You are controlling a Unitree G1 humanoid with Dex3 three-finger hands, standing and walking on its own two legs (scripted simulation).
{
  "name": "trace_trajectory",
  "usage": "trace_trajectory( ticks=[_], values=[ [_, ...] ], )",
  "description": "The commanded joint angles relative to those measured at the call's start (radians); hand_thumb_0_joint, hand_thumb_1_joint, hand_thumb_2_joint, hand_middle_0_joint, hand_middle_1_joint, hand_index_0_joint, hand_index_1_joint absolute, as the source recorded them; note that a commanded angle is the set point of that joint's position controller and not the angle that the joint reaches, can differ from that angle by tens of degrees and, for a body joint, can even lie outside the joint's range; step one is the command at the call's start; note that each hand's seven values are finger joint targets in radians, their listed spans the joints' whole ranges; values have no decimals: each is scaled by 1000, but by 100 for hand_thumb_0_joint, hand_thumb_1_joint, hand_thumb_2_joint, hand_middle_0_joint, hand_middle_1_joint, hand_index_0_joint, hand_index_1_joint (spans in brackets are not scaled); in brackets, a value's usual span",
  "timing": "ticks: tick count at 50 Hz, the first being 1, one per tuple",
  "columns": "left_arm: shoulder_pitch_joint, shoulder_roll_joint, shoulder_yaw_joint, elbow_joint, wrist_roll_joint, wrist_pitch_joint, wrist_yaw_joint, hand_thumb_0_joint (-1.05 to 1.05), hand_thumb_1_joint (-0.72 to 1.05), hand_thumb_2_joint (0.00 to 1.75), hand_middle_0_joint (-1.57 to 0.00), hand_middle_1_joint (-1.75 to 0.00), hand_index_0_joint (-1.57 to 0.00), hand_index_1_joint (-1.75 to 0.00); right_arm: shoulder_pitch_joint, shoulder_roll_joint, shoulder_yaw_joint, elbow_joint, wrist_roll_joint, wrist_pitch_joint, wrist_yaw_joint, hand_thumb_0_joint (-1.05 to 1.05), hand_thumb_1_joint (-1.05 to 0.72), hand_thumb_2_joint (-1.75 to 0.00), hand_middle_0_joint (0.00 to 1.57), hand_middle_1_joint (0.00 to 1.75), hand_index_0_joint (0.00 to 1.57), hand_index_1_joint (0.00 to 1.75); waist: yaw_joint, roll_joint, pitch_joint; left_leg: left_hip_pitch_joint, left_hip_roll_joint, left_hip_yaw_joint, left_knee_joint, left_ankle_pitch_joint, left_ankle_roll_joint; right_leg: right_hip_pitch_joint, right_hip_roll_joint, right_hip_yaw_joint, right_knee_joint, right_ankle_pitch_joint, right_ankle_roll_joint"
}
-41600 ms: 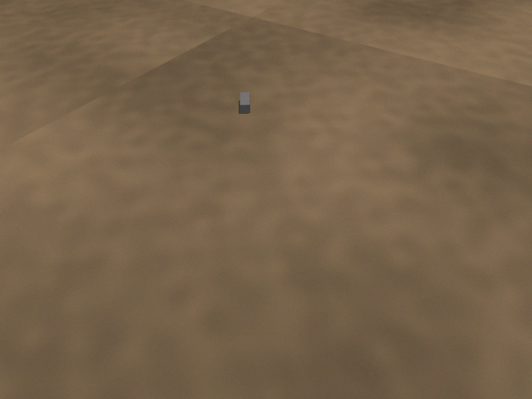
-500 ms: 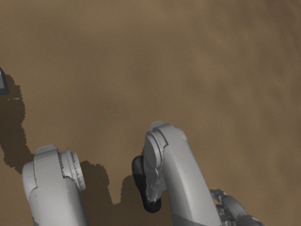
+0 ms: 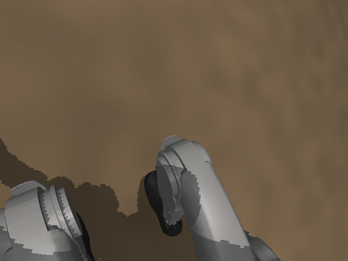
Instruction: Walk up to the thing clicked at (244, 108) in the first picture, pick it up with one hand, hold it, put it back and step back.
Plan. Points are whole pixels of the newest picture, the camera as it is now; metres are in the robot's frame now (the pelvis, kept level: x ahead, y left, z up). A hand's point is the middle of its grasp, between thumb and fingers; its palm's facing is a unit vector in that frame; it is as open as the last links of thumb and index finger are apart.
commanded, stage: rest palm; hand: left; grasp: from above
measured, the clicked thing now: out of the picture +0.49 +0.39 -0.29
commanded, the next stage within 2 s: none
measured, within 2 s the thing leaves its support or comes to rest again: neither
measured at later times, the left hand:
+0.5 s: hand out of the picture +0.47 +0.37 -0.22, palm faces -0.46 -0.12 -0.88, open 14.3 cm
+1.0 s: hand out of the picture +0.47 +0.37 -0.24, palm faces -0.45 -0.13 -0.88, open 14.4 cm
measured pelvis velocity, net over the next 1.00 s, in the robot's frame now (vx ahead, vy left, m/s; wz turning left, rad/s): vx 0.00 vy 0.00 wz -0.05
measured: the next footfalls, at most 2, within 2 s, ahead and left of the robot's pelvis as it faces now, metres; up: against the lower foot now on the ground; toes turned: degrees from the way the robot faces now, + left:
none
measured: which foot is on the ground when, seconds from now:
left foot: down 0.00-1.00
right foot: down 0.00-1.00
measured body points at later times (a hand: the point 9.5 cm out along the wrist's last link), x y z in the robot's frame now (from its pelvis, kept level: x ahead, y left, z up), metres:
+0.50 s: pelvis +0.00 +0.00 -0.01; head +0.28 +0.13 +0.32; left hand +0.49 +0.37 -0.17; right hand +0.06 -0.26 -0.07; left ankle +0.07 +0.12 -0.28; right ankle +0.12 -0.13 -0.28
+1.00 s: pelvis +0.00 +0.00 -0.01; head +0.28 +0.14 +0.31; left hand +0.49 +0.37 -0.19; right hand +0.05 -0.26 -0.06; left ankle +0.07 +0.12 -0.28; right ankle +0.12 -0.13 -0.28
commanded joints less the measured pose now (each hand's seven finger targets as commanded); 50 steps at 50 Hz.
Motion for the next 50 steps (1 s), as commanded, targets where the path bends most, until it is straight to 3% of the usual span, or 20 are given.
trace_trajectory(
  ticks=[1, 2, 4, 5, 8, 9, 11, 14, 18, 22, 27, 30, 37, 42, 44, 50],
  values=[
    [-240, 423, 121, -238, 18, -84, 101, 0, -61, 101, -6, -103, -5, -104, 192, -348, -97, -7, -19, 27, -24, 0, -92, -91, 20, 30, 20, 30, 16, 558, -811, 656, 22, 81, -216, 348, -9, 411, 23, -88, -178, 292, -98],
    [-252, 435, 131, -271, 24, -95, 125, 0, -60, 100, -6, -102, -5, -103, 178, -343, -94, -10, -21, 30, -25, 0, -91, -91, 20, 30, 20, 30, 24, 598, -828, 677, 24, 83, -223, 357, -11, 403, 26, -86, -171, 299, -98],
    [-243, 427, 138, -272, 44, -102, 170, 0, -60, 102, -6, -100, -4, -101, 177, -340, -95, -7, -33, 29, -23, 0, -91, -91, 20, 30, 20, 30, 8, 638, -820, 714, 30, 80, -223, 389, -13, 385, 27, -91, -160, 321, -99],
    [-234, 414, 125, -249, 53, -97, 184, 0, -61, 103, -6, -98, -4, -100, 168, -330, -96, 1, -33, 27, -22, 0, -91, -91, 20, 30, 20, 30, 7, 643, -807, 718, 33, 81, -227, 383, -10, 365, 27, -87, -159, 318, -96],
    [-210, 360, 96, -140, 60, -70, 225, 0, -61, 105, -6, -95, -3, -98, 165, -336, -95, 11, -39, 14, -19, 0, -91, -91, 20, 30, 20, 30, -22, 616, -683, 633, 36, 76, -231, 317, -8, 296, 28, -107, -163, 274, -96],
    [-212, 335, 62, -115, 74, -56, 229, 0, -61, 106, -6, -95, -3, -98, 172, -323, -88, 18, -40, 7, -16, 0, -91, -91, 20, 30, 20, 30, -30, 621, -664, 627, 37, 77, -233, 296, -3, 295, 30, -102, -168, 268, -94],
    [-226, 313, 41, -86, 75, -31, 232, 0, -61, 105, -6, -96, -3, -99, 178, -336, -99, 25, -37, -7, -15, 0, -91, -90, 20, 30, 20, 30, -39, 568, -630, 591, 36, 68, -229, 261, -1, 254, 29, -117, -165, 243, -94],
    [-252, 275, 11, -49, 46, -4, 228, 0, -60, 103, -6, -98, -4, -100, 177, -345, -99, 26, -33, -30, -11, 0, -91, -91, 20, 30, 20, 30, -63, 531, -612, 551, 35, 59, -234, 210, -1, 261, 27, -123, -168, 225, -90],
    [-252, 262, -16, -23, 27, 7, 206, 0, -57, 100, -6, -102, -6, -103, 167, -349, -95, 24, -30, -51, -11, 0, -91, -91, 20, 30, 20, 30, -69, 483, -624, 519, 35, 58, -227, 178, 4, 300, 29, -120, -178, 212, -83],
    [-265, 298, -1, -28, 20, -3, 199, 0, -58, 100, -7, -103, -6, -104, 158, -357, -86, 24, -32, -55, -13, 0, -92, -91, 20, 30, 20, 30, -63, 492, -636, 532, 38, 46, -229, 192, -4, 305, 26, -127, -172, 219, -84],
    [-252, 340, 24, -56, 37, -18, 220, 0, -58, 100, -6, -103, -6, -104, 145, -360, -69, 10, -37, -55, -15, 0, -92, -91, 20, 30, 20, 30, -53, 538, -676, 585, 40, 47, -220, 252, -10, 329, 32, -128, -159, 249, -89],
    [-253, 345, 23, -62, 43, -18, 240, 0, -58, 100, -6, -102, -5, -103, 148, -360, -66, 10, -40, -60, -14, 0, -92, -91, 20, 30, 20, 30, -45, 549, -659, 573, 36, 55, -217, 249, -9, 324, 33, -124, -155, 249, -94],
    [-248, 342, 23, -30, 49, 5, 266, 0, -61, 104, -7, -99, -4, -101, 155, -359, -61, 11, -46, -75, -9, 0, -91, -91, 20, 30, 20, 30, -59, 542, -628, 546, 42, 50, -217, 219, -8, 311, 35, -132, -161, 236, -90],
    [-237, 325, 2, -19, 32, 29, 249, 0, -60, 102, -6, -100, -5, -102, 153, -361, -60, 11, -41, -89, -4, 0, -92, -91, 20, 30, 20, 30, -64, 542, -625, 546, 45, 43, -217, 229, -9, 310, 37, -131, -159, 242, -89],
    [-221, 357, 33, -5, 26, 32, 245, 0, -59, 102, -7, -101, -5, -102, 154, -371, -55, 15, -44, -86, -5, 0, -92, -91, 20, 30, 20, 30, -67, 531, -611, 534, 49, 35, -218, 230, -13, 313, 34, -137, -162, 237, -90],
    [-208, 369, 39, -53, 21, 19, 216, 0, -59, 102, -7, -101, -5, -103, 144, -380, -48, 7, -47, -79, -6, 0, -92, -91, 20, 30, 20, 30, -63, 568, -624, 587, 55, 26, -215, 277, -22, 306, 31, -133, -154, 251, -93]
  ],
)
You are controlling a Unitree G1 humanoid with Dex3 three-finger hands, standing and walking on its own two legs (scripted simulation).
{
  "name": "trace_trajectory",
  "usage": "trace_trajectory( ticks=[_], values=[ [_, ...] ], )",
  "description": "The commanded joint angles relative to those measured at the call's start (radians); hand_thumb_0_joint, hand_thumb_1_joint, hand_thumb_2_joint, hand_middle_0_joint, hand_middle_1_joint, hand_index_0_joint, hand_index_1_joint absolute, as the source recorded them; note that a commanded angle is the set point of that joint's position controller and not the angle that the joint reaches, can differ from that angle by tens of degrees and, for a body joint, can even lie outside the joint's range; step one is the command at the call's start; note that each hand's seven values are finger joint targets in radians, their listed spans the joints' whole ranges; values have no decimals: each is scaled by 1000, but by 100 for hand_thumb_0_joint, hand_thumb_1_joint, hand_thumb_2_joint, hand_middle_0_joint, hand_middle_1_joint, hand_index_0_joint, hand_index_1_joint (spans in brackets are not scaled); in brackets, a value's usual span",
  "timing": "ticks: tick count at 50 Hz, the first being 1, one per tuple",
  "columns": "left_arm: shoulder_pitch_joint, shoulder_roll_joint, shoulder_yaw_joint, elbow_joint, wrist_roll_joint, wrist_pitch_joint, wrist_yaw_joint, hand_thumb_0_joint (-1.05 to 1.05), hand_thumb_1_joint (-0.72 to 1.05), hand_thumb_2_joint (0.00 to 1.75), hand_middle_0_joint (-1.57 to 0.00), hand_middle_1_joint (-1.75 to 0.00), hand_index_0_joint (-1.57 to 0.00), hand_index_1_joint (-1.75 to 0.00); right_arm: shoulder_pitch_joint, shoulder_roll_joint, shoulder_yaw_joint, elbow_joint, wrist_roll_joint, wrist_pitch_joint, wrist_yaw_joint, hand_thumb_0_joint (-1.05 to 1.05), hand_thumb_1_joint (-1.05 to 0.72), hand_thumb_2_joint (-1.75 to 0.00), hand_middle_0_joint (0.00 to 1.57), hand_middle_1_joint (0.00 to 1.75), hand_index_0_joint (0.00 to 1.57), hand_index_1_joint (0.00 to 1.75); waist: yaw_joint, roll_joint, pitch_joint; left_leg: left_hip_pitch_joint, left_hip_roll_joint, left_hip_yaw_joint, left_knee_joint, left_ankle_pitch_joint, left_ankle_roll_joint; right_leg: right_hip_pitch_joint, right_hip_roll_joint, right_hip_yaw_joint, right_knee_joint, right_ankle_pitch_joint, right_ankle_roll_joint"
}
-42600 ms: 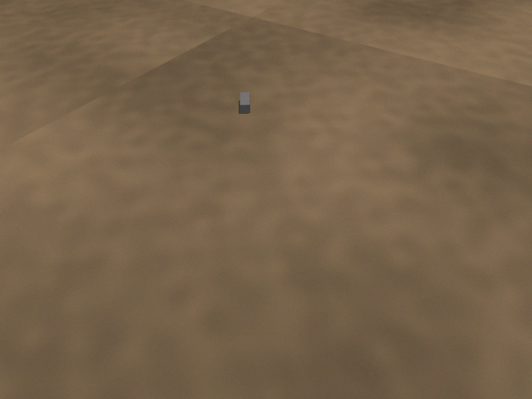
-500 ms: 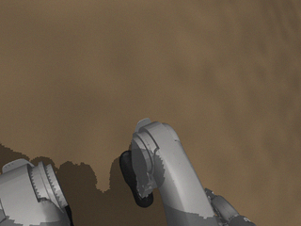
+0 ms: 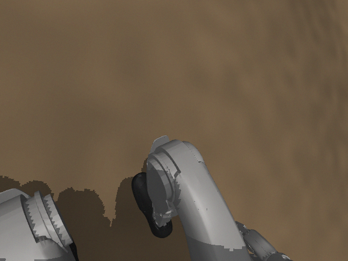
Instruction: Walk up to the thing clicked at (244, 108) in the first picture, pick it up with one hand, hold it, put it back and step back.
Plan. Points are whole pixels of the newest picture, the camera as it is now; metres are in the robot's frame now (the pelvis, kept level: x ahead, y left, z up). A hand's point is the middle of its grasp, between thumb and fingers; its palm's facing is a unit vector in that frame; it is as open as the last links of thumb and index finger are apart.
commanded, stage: rest palm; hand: left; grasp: from above
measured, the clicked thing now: out of the picture +0.48 +0.41 -0.28
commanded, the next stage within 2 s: close in 1.06 s
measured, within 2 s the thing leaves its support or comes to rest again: neither
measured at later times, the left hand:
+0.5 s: hand out of the picture +0.46 +0.38 -0.23, palm faces -0.41 -0.13 -0.90, open 14.3 cm
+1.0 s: hand out of the picture +0.45 +0.38 -0.24, palm faces -0.45 -0.15 -0.88, open 14.1 cm
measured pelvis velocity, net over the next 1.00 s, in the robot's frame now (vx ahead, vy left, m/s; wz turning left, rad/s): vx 0.00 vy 0.00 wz -0.01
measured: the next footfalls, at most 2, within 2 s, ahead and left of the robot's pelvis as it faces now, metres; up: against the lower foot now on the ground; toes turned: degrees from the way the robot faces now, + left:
none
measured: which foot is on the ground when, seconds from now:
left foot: down 0.00-1.00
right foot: down 0.00-1.00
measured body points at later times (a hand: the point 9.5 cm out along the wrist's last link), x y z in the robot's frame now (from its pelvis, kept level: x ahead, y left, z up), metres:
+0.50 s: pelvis +0.00 +0.00 +0.00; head +0.27 +0.15 +0.32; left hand +0.48 +0.38 -0.18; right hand +0.07 -0.25 -0.05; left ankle +0.06 +0.12 -0.27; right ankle +0.13 -0.12 -0.27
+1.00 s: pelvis +0.00 +0.00 +0.00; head +0.28 +0.15 +0.31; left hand +0.47 +0.39 -0.19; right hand +0.06 -0.26 -0.05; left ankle +0.06 +0.12 -0.27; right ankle +0.13 -0.12 -0.27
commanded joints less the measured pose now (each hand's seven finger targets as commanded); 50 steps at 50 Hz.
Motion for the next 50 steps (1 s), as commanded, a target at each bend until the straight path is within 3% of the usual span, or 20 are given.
trace_trajectory(
  ticks=[1, 8, 12, 14, 16, 21, 26, 27, 28, 32, 34, 39, 45, 50],
  values=[
    [-214, 285, 31, -154, -21, -10, 20, 0, -60, 102, -7, -101, -5, -103, 183, -332, -87, 16, -3, 11, -14, 0, -92, -91, 20, 30, 20, 30, -31, 628, -626, 598, 50, 65, -265, 299, -29, 295, 9, -101, -168, 243, -90],
    [-211, 285, 23, -164, -18, -48, 24, 0, -57, 101, -7, -101, -5, -103, 176, -336, -71, 19, -17, 24, -16, 0, -91, -91, 20, 30, 20, 30, -41, 618, -621, 602, 54, 53, -259, 288, -28, 298, 12, -115, -170, 231, -87],
    [-214, 268, 5, -152, -17, -62, 45, 0, -56, 101, -7, -102, -5, -103, 168, -338, -74, 17, -20, 19, -16, 0, -91, -91, 20, 30, 20, 30, -43, 623, -607, 593, 52, 57, -270, 233, -24, 295, 18, -118, -170, 205, -84],
    [-224, 268, -5, -159, -12, -58, 54, 0, -58, 102, -6, -101, -5, -102, 164, -343, -81, 23, -17, 10, -16, 0, -91, -91, 20, 30, 20, 30, -41, 636, -607, 597, 51, 60, -265, 240, -22, 284, 18, -114, -165, 215, -83],
    [-212, 270, 3, -150, -10, -55, 67, 0, -57, 101, -6, -101, -5, -102, 166, -320, -61, 31, -17, 8, -12, 0, -91, -91, 20, 30, 20, 30, -42, 619, -606, 577, 53, 62, -263, 245, -20, 298, 19, -115, -166, 223, -79],
    [-222, 276, 9, -122, -8, -36, 92, 0, -57, 103, -7, -100, -5, -102, 163, -341, -80, 27, -14, -4, -11, 0, -91, -91, 20, 30, 20, 30, -39, 602, -596, 564, 54, 55, -269, 239, -23, 278, 17, -117, -159, 224, -81],
    [-224, 278, 8, -97, -16, -3, 87, 0, -56, 102, -7, -101, -5, -103, 167, -332, -77, 25, -11, -15, -7, 0, -91, -91, 20, 30, 20, 30, -37, 594, -621, 538, 50, 71, -262, 223, -14, 313, 22, -107, -171, 223, -80],
    [-242, 253, -12, -123, -24, 3, 78, 0, -56, 101, -7, -102, -6, -103, 168, -339, -90, 22, -6, -20, -6, 0, -91, -91, 20, 30, 20, 30, -41, 611, -609, 552, 50, 70, -266, 231, -16, 292, 18, -102, -167, 228, -80],
    [-220, 268, 5, -87, -24, 11, 73, 0, -55, 100, -7, -102, -6, -103, 165, -336, -88, 26, -3, -21, -5, 0, -91, -91, 20, 30, 20, 30, -32, 593, -606, 542, 52, 66, -265, 219, -16, 285, 19, -105, -170, 214, -82],
    [-200, 262, 1, -100, -41, 18, 47, 0, -54, 100, -7, -102, -6, -103, 170, -338, -86, 24, -3, -21, -6, 0, -91, -91, 20, 30, 20, 30, -37, 577, -622, 521, 47, 79, -248, 245, -12, 331, 20, -101, -178, 236, -79],
    [-202, 279, 18, -104, -50, 11, 37, 0, -54, 99, -7, -102, -6, -103, 171, -331, -70, 26, -4, -14, -7, 0, -91, -91, 20, 30, 20, 30, -36, 560, -622, 508, 47, 73, -246, 254, -14, 341, 17, -105, -182, 239, -83],
    [-195, 320, 45, -182, -46, -16, 9, 0, -54, 99, -8, -102, -7, -103, 179, -342, -66, 18, -10, 4, -13, 0, -91, -91, 20, 30, 20, 30, -28, 626, -641, 603, 55, 62, -246, 333, -31, 327, 9, -105, -175, 257, -89],
    [-182, 291, 26, -175, -36, -50, 16, 0, -52, 100, -7, -103, -7, -104, 165, -343, -69, 13, -22, 18, -14, 0, -91, -91, 20, 30, 20, 30, -33, 623, -611, 586, 52, 67, -243, 280, -26, 315, 18, -115, -176, 223, -90],
    [-187, 283, 21, -167, -22, -64, 51, 0, -53, 99, -7, -102, -6, -102, 170, -337, -62, 18, -27, 18, -12, 0, -91, -91, 20, 30, 20, 30, -36, 620, -615, 603, 54, 56, -254, 290, -25, 319, 20, -120, -168, 234, -85]
  ],
)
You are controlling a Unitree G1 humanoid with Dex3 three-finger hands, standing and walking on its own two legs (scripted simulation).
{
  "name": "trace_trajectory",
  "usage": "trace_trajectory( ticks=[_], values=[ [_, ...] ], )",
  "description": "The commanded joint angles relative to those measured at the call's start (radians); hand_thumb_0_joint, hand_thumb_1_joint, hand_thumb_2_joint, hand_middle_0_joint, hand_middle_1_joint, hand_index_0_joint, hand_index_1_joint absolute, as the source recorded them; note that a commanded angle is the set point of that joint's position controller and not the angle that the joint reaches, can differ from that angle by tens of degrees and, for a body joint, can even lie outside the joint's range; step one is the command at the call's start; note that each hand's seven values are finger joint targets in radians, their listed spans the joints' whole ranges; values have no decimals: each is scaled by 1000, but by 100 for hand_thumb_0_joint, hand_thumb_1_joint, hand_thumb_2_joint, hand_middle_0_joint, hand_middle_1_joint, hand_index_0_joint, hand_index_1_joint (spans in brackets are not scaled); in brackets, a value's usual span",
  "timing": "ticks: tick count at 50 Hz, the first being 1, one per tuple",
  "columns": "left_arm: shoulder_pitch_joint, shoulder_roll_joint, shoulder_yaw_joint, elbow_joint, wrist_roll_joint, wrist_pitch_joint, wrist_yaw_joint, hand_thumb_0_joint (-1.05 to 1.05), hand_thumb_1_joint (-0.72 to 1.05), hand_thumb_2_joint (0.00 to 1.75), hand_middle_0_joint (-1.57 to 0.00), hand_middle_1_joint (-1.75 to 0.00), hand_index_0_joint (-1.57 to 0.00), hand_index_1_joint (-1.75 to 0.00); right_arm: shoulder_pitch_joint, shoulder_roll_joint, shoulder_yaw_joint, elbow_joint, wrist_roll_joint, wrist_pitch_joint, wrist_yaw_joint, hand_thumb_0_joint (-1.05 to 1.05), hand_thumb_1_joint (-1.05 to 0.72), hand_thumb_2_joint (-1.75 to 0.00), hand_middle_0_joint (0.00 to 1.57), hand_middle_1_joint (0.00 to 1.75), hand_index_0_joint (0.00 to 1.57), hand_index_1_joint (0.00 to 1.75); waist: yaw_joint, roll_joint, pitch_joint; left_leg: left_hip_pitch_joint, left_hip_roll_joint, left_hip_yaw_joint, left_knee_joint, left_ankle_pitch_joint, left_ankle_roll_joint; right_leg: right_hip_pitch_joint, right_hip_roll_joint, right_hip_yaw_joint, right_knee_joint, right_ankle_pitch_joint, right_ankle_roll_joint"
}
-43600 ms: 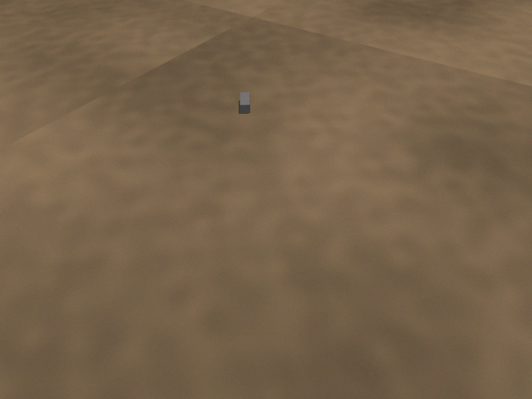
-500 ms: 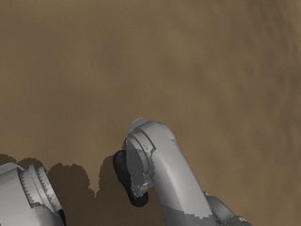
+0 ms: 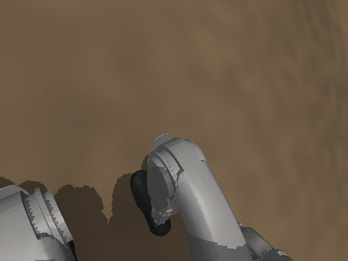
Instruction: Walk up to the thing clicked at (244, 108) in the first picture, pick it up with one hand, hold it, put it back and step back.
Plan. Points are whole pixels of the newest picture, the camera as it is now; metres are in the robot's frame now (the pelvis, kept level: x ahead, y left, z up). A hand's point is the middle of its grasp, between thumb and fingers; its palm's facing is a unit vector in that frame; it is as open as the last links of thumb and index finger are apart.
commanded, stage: rest palm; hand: left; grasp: from above
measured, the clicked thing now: out of the picture +0.47 +0.41 -0.28
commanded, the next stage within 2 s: close in 0.06 s
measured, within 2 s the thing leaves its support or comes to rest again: neither
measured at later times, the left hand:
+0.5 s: hand out of the picture +0.45 +0.40 -0.23, palm faces -0.44 -0.14 -0.89, open 13.6 cm
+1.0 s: hand out of the picture +0.46 +0.39 -0.23, palm faces -0.42 -0.14 -0.90, open 12.9 cm
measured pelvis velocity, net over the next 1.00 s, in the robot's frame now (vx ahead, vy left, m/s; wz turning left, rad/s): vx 0.00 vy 0.00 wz -0.01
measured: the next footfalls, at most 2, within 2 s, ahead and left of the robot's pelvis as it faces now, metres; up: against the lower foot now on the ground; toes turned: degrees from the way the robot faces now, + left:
none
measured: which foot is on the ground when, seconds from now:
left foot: down 0.00-1.00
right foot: down 0.00-1.00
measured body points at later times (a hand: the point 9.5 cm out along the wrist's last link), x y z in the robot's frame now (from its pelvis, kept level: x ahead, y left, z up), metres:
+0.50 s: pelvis +0.00 +0.00 +0.00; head +0.28 +0.15 +0.31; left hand +0.47 +0.40 -0.18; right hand +0.06 -0.25 -0.05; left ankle +0.06 +0.12 -0.27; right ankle +0.13 -0.12 -0.27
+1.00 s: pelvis +0.00 +0.00 +0.00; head +0.28 +0.16 +0.32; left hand +0.47 +0.40 -0.18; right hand +0.08 -0.25 -0.05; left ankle +0.06 +0.12 -0.27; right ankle +0.13 -0.12 -0.27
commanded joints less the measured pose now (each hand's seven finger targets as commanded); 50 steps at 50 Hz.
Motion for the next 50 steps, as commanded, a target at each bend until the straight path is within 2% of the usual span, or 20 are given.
trace_trajectory(
  ticks=[1, 4, 7, 11, 12, 17, 20, 22, 23, 26, 28, 31, 34, 38, 39, 40, 42, 43, 45, 50],
  values=[
    [-231, 260, 7, -122, -9, -7, 65, 0, -53, 101, -7, -102, -6, -103, 189, -341, -100, 26, -2, 4, -13, 0, -91, -91, 20, 30, 20, 30, -60, 631, -649, 588, 57, 77, -264, 292, -16, 290, 22, -106, -168, 231, -86],
    [-261, 251, 0, -107, -11, -9, 89, 0, -52, 98, -7, -102, -6, -102, 172, -348, -110, 24, -4, -2, -13, 0, -90, -91, 20, 30, 20, 30, -63, 628, -628, 551, 55, 72, -274, 249, -19, 280, 20, -114, -164, 217, -87],
    [-252, 248, -16, -84, 9, 19, 95, 0, -51, 99, -7, -102, -6, -102, 188, -329, -101, 41, 3, -13, -7, 0, -90, -91, 20, 30, 20, 30, -64, 620, -618, 535, 53, 84, -275, 239, -11, 280, 23, -102, -167, 219, -80],
    [-265, 252, -17, -50, 0, 40, 104, 0, -47, 95, -8, -105, -9, -104, 178, -348, -115, 30, 11, -27, -8, 0, -90, -90, 20, 30, 20, 30, -59, 600, -608, 511, 50, 81, -278, 206, -12, 262, 20, -101, -168, 202, -86],
    [-253, 244, -26, -47, 1, 48, 98, 0, -46, 93, -8, -106, -10, -104, 175, -340, -112, 28, 13, -32, -7, 0, -90, -90, 20, 30, 20, 30, -59, 600, -607, 507, 50, 86, -278, 194, -9, 263, 22, -97, -169, 191, -84],
    [-288, 278, 2, -91, -14, 67, 85, 0, -44, 91, -8, -107, -10, -104, 191, -350, -117, 37, 17, -33, -5, 0, -90, -90, 20, 30, 20, 30, -58, 655, -658, 563, 56, 74, -285, 269, -22, 266, 12, -97, -157, 230, -85],
    [-242, 255, -7, -34, -27, 75, 64, 0, -43, 90, -8, -107, -11, -104, 172, -346, -106, 25, 20, -32, -7, 0, -90, -90, 20, 30, 20, 30, -61, 605, -627, 524, 52, 77, -271, 250, -18, 262, 14, -95, -168, 214, -89],
    [-274, 278, -3, -109, -29, 68, 47, 0, -43, 90, -9, -107, -11, -104, 187, -358, -117, 26, 18, -30, -11, 0, -90, -90, 20, 30, 20, 30, -59, 636, -642, 529, 49, 90, -268, 259, -15, 289, 12, -85, -173, 226, -87],
    [-279, 289, 0, -104, -30, 69, 41, 0, -43, 90, -10, -106, -12, -104, 182, -355, -119, 18, 20, -29, -14, 0, -90, -90, 20, 30, 20, 30, -44, 628, -662, 536, 50, 89, -268, 251, -14, 294, 14, -85, -175, 223, -90],
    [-241, 286, 9, -106, -38, 59, 25, 0, -41, 89, -11, -104, -13, -101, 190, -335, -91, 22, 16, -15, -13, 0, -90, -90, 20, 30, 20, 30, -55, 621, -682, 559, 54, 81, -262, 314, -16, 324, 15, -93, -173, 257, -86],
    [-226, 257, -4, -89, -41, 47, 13, 0, -41, 88, -11, -104, -13, -101, 194, -346, -94, 21, 13, -8, -15, 0, -90, -90, 20, 30, 20, 30, -72, 619, -631, 551, 52, 77, -255, 319, -19, 288, 11, -95, -176, 247, -91],
    [-231, 280, -4, -113, -36, 27, 4, 0, -38, 87, -14, -101, -16, -99, 181, -339, -87, 14, 10, 2, -19, 0, -90, -90, 20, 30, 20, 30, -58, 613, -634, 543, 52, 84, -255, 286, -15, 307, 16, -92, -182, 228, -89],
    [-237, 304, 13, -140, -35, 7, 15, 0, -37, 87, -15, -99, -17, -97, 173, -346, -89, 9, 8, 7, -24, 0, -90, -90, 20, 30, 20, 30, -41, 623, -665, 569, 52, 86, -255, 284, -14, 315, 19, -93, -181, 222, -92],
    [-264, 319, 28, -179, -12, -7, 48, 0, -35, 85, -16, -97, -18, -95, 187, -356, -97, 18, -1, 12, -25, 0, -89, -90, 20, 30, 20, 30, -47, 665, -684, 615, 55, 79, -261, 336, -21, 307, 15, -100, -167, 252, -92],
    [-237, 298, 15, -119, -8, -1, 55, 0, -34, 84, -16, -97, -18, -95, 178, -342, -88, 13, -1, 12, -24, 0, -89, -90, 20, 30, 20, 30, -51, 654, -658, 593, 54, 77, -266, 310, -19, 295, 20, -102, -165, 233, -93],
    [-284, 296, 16, -184, -17, -9, 65, 0, -33, 84, -17, -96, -19, -94, 169, -356, -99, 12, -3, 11, -25, 0, -89, -90, 20, 30, 20, 30, -55, 658, -669, 584, 56, 80, -265, 318, -19, 309, 21, -106, -169, 254, -88],
    [-264, 273, -10, -122, 0, 8, 73, 0, -33, 84, -17, -97, -19, -94, 172, -343, -100, 15, -1, 4, -23, 0, -89, -90, 20, 30, 20, 30, -57, 662, -652, 589, 55, 82, -271, 298, -16, 295, 22, -102, -164, 245, -86],
    [-276, 280, -1, -131, -3, 12, 79, 0, -32, 84, -18, -95, -20, -93, 168, -348, -101, 14, 2, 3, -23, 0, -89, -90, 20, 30, 20, 30, -55, 643, -649, 569, 54, 82, -271, 287, -14, 291, 23, -105, -169, 241, -85],
    [-260, 251, -26, -74, -3, 29, 80, 0, -30, 82, -19, -95, -21, -92, 175, -345, -101, 24, 3, -2, -21, 0, -89, -90, 20, 30, 20, 30, -67, 636, -617, 544, 54, 80, -271, 282, -14, 279, 21, -103, -165, 245, -84],
    [-242, 247, -28, -43, -16, 56, 62, 0, -23, 77, -25, -91, -27, -89, 176, -340, -94, 25, 11, -12, -15, 0, -89, -90, 20, 30, 20, 30, -65, 616, -592, 543, 57, 68, -285, 240, -19, 236, 14, -101, -169, 196, -85]
  ],
)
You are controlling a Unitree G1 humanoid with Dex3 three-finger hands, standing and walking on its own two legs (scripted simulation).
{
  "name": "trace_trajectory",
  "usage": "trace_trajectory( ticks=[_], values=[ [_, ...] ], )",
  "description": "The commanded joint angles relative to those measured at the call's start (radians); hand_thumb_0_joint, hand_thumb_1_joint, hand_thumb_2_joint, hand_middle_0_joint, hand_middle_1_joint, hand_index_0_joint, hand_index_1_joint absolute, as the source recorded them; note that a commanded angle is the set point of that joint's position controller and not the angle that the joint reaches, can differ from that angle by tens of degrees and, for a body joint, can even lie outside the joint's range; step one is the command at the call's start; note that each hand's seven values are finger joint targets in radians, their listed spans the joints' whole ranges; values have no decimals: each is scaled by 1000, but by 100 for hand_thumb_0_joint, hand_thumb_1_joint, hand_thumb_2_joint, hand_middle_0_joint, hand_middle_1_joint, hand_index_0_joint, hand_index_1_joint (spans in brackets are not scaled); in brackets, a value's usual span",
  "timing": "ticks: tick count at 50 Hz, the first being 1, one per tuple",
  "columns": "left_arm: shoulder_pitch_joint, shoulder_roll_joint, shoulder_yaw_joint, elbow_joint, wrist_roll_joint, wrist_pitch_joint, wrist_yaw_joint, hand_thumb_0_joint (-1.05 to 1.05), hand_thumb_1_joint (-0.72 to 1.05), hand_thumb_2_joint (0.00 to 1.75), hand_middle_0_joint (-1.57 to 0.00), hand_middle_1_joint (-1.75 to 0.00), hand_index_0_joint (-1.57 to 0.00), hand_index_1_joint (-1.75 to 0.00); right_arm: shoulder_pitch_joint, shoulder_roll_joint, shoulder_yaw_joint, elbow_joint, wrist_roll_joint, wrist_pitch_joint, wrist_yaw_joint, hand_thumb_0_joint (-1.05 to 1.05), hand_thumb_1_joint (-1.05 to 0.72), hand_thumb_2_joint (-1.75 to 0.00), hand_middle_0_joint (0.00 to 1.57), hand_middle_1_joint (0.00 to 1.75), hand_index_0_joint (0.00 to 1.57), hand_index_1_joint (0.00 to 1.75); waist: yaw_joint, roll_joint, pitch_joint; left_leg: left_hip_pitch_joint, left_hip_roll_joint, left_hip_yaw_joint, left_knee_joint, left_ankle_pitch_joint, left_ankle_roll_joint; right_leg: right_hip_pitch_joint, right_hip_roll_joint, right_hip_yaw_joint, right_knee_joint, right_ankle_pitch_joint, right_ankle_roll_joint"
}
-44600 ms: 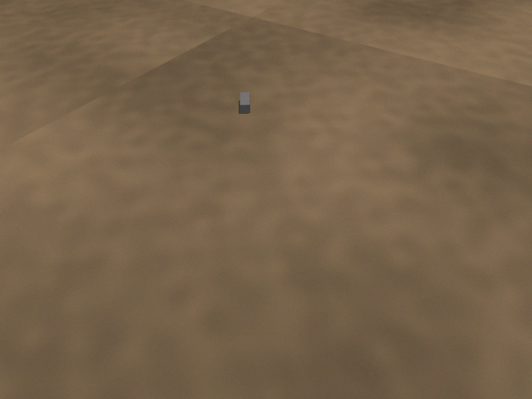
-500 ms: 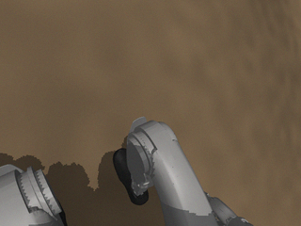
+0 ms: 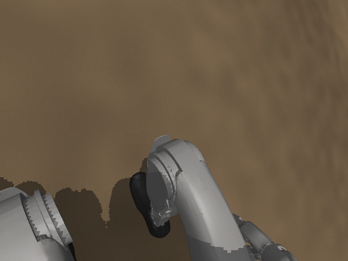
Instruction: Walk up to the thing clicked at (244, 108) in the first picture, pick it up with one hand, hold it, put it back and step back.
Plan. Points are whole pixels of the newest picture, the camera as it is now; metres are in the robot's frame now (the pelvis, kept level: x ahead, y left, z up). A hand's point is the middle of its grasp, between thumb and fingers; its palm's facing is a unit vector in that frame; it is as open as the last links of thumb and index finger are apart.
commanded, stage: close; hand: left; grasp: from above
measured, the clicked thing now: out of the picture +0.47 +0.41 -0.28
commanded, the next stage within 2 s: settle in 0.94 s
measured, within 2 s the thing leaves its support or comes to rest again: leaves its support in 1.32 s
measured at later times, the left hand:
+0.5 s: hand out of the picture +0.45 +0.39 -0.24, palm faces -0.44 -0.16 -0.88, open 11.2 cm
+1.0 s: hand out of the picture +0.45 +0.39 -0.23, palm faces -0.43 -0.15 -0.89, open 9.8 cm
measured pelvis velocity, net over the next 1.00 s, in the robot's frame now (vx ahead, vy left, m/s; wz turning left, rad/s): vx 0.00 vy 0.00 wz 0.00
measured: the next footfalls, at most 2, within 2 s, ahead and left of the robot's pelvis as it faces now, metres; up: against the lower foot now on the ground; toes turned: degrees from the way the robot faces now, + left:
none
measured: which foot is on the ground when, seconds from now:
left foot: down 0.00-1.00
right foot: down 0.00-1.00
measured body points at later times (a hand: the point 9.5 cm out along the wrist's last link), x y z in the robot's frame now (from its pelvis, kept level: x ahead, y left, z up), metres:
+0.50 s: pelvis +0.00 +0.00 +0.00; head +0.28 +0.15 +0.31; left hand +0.47 +0.39 -0.19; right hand +0.07 -0.25 -0.05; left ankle +0.06 +0.12 -0.27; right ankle +0.13 -0.12 -0.27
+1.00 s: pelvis +0.00 +0.00 +0.00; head +0.28 +0.15 +0.31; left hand +0.47 +0.40 -0.18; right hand +0.07 -0.25 -0.05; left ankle +0.06 +0.12 -0.27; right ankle +0.13 -0.12 -0.27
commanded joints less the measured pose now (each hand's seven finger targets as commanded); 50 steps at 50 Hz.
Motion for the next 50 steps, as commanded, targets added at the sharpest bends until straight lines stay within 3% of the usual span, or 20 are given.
trace_trajectory(
  ticks=[1, 3, 4, 9, 12, 13, 18, 27, 29, 31, 36, 38, 39, 41, 43, 44, 45, 47, 50],
  values=[
    [-206, 252, 27, -108, -37, 19, 21, 0, -22, 77, -26, -91, -28, -88, 193, -339, -87, 33, 4, 7, -10, 0, -89, -90, 20, 30, 20, 30, -53, 625, -583, 565, 58, 55, -287, 252, -36, 250, 14, -106, -164, 205, -87],
    [-238, 282, 40, -172, -45, 15, 12, 0, -20, 74, -27, -89, -30, -87, 186, -355, -98, 21, 3, 5, -13, 0, -89, -90, 20, 30, 20, 30, -46, 647, -631, 592, 58, 58, -284, 269, -36, 274, 11, -102, -165, 220, -87],
    [-199, 279, 36, -122, -37, 18, 7, 0, -20, 74, -28, -88, -30, -86, 176, -346, -89, 10, 6, 4, -15, 0, -89, -90, 20, 30, 20, 30, -41, 633, -621, 578, 53, 64, -275, 256, -33, 272, 12, -97, -165, 208, -92],
    [-174, 268, 43, -136, -62, 5, -15, 0, -16, 70, -29, -87, -32, -84, 188, -337, -79, 21, 4, 2, -16, 0, -89, -90, 20, 30, 20, 30, -49, 586, -594, 532, 50, 76, -260, 236, -25, 288, 14, -92, -178, 201, -87],
    [-199, 296, 51, -197, -58, -8, -20, 0, -15, 70, -32, -84, -34, -81, 197, -347, -87, 28, 4, 6, -22, 0, -89, -90, 20, 30, 20, 30, -43, 621, -629, 569, 52, 75, -266, 256, -28, 303, 14, -88, -176, 211, -87],
    [-177, 283, 41, -158, -54, -6, -24, 0, -15, 70, -31, -85, -34, -82, 191, -341, -86, 22, 4, 6, -21, 0, -89, -90, 20, 30, 20, 30, -39, 624, -616, 560, 50, 80, -262, 250, -26, 297, 15, -86, -175, 205, -89],
    [-188, 287, 48, -185, -46, -23, -16, 0, -8, 72, -36, -85, -39, -82, 199, -334, -78, 28, -1, 18, -21, 0, -89, -90, 20, 30, 20, 30, -41, 637, -643, 599, 56, 68, -268, 282, -30, 298, 20, -99, -169, 219, -87],
    [-187, 268, 40, -154, -25, -23, 21, 0, 3, 69, -43, -83, -46, -79, 203, -349, -93, 32, -5, 12, -15, 0, -89, -90, 20, 30, 20, 30, -48, 630, -598, 577, 52, 69, -265, 314, -31, 282, 19, -104, -157, 250, -87],
    [-155, 263, 39, -108, -26, -15, 24, 0, 4, 67, -43, -83, -47, -79, 198, -329, -80, 34, -5, 9, -10, 0, -89, -90, 20, 30, 20, 30, -41, 619, -592, 562, 53, 69, -274, 282, -29, 287, 24, -104, -161, 224, -85],
    [-186, 286, 50, -143, -20, -11, 31, 0, 7, 67, -45, -82, -49, -78, 204, -340, -87, 33, -4, 9, -10, 0, -89, -90, 20, 30, 20, 30, -41, 630, -614, 582, 55, 65, -279, 285, -31, 286, 21, -104, -157, 228, -84],
    [-173, 276, 51, -124, -29, 13, 30, 0, 15, 65, -50, -84, -55, -79, 193, -338, -95, 23, -1, 0, -8, 0, -89, -90, 20, 30, 20, 30, -32, 621, -615, 558, 50, 78, -271, 256, -25, 287, 21, -96, -160, 216, -85],
    [-220, 275, 40, -172, -35, 11, 27, 0, 17, 64, -52, -82, -57, -77, 186, -344, -104, 14, 1, -4, -8, 0, -89, -90, 20, 30, 20, 30, -29, 620, -634, 543, 48, 84, -270, 238, -23, 302, 24, -95, -165, 218, -86],
    [-167, 265, 42, -102, -31, 22, 22, 0, 18, 63, -53, -82, -57, -77, 201, -339, -103, 35, 1, -5, -7, 0, -89, -90, 20, 30, 20, 30, -39, 620, -599, 545, 50, 80, -277, 244, -26, 286, 21, -95, -163, 212, -84],
    [-157, 262, 43, -92, -41, 19, 11, 0, 20, 63, -55, -80, -59, -75, 191, -349, -98, 28, 2, -3, -7, 0, -89, -90, 20, 30, 20, 30, -40, 592, -579, 513, 48, 74, -266, 238, -29, 276, 19, -102, -166, 205, -88],
    [-152, 265, 43, -103, -37, 19, 1, 0, 23, 65, -57, -82, -61, -77, 192, -335, -89, 21, 2, 0, -9, 0, -89, -90, 20, 30, 20, 30, -34, 587, -607, 537, 50, 76, -267, 256, -25, 299, 21, -98, -171, 213, -85],
    [-189, 282, 50, -162, -38, 13, -2, 0, 23, 64, -57, -81, -62, -77, 201, -359, -108, 26, 2, 2, -10, 0, -89, -90, 20, 30, 20, 30, -39, 619, -606, 552, 48, 75, -271, 273, -30, 289, 15, -97, -168, 222, -88],
    [-165, 291, 58, -120, -33, 17, -7, 0, 24, 64, -58, -81, -62, -76, 199, -336, -88, 18, 3, 2, -8, 0, -89, -90, 20, 30, 20, 30, -28, 609, -617, 556, 49, 72, -268, 271, -29, 294, 14, -93, -165, 217, -90],
    [-144, 262, 44, -97, -43, 17, -14, 0, 28, 64, -61, -79, -65, -75, 194, -343, -91, 15, 4, 6, -8, 0, -89, -90, 20, 30, 20, 30, -37, 575, -602, 534, 47, 74, -261, 260, -25, 286, 17, -95, -169, 210, -88],
    [-176, 302, 60, -152, -43, 5, -13, 0, 35, 64, -66, -81, -70, -76, 198, -357, -102, 16, 3, 8, -13, 0, -89, -90, 20, 30, 20, 30, -29, 601, -614, 538, 44, 81, -268, 241, -23, 304, 17, -90, -173, 202, -88]
  ],
)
